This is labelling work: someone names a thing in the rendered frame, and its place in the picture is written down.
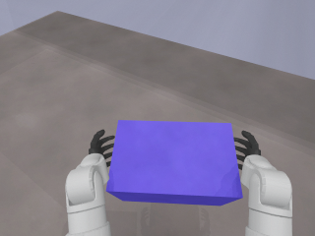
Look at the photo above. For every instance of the robot left hand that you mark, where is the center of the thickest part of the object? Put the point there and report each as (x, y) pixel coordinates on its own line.
(96, 145)

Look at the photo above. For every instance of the carton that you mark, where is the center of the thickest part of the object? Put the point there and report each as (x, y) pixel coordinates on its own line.
(172, 162)

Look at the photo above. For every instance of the right robot forearm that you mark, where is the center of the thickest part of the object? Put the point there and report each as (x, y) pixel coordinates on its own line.
(269, 198)

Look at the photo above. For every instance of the robot right hand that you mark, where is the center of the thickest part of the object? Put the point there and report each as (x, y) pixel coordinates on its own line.
(252, 147)

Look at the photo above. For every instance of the left robot forearm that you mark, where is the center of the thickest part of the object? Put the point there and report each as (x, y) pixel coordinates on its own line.
(85, 198)

